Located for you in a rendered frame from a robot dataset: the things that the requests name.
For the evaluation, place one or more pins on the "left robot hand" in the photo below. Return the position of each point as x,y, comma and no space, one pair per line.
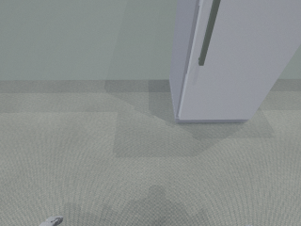
52,221

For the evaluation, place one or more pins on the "fridge door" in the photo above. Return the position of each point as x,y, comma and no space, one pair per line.
251,44

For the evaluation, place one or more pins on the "handle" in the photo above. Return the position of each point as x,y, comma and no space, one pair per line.
209,32

